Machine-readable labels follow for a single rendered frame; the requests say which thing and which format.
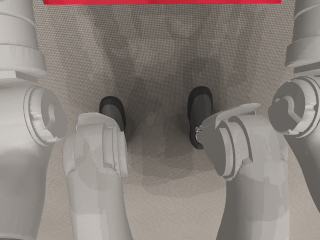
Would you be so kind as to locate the robot left foot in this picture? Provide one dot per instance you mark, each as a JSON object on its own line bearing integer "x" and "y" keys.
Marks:
{"x": 112, "y": 107}

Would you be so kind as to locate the left robot forearm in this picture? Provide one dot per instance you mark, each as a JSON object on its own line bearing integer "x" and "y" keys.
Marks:
{"x": 21, "y": 61}

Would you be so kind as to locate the right robot forearm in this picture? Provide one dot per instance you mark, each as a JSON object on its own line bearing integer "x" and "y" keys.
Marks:
{"x": 303, "y": 54}

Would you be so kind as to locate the robot left upper arm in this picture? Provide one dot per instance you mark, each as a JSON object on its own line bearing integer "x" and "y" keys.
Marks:
{"x": 32, "y": 119}

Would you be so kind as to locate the right robot shin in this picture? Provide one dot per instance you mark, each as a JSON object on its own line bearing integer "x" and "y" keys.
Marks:
{"x": 210, "y": 124}

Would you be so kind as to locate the robot right upper arm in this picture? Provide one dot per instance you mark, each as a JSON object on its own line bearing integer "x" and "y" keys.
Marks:
{"x": 295, "y": 113}

